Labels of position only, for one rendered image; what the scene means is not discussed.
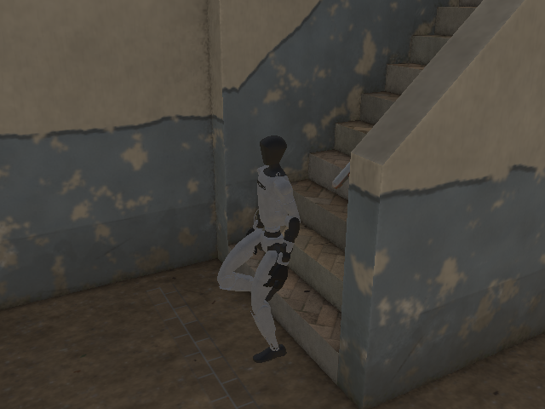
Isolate stairs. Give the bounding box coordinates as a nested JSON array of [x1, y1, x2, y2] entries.
[[228, 0, 483, 385]]

